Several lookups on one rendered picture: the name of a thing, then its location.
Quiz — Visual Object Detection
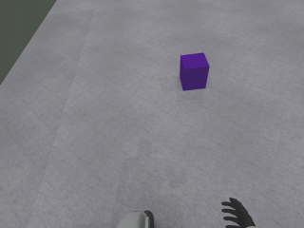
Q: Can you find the robot left thigh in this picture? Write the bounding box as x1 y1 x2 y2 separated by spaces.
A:
116 212 150 228

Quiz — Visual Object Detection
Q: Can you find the robot left shin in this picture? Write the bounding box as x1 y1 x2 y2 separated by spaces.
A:
133 209 146 215

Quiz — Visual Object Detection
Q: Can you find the robot right hand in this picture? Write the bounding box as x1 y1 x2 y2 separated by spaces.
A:
221 198 256 228

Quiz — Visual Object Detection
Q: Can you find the carton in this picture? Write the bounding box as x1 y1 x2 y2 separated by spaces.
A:
180 52 210 91

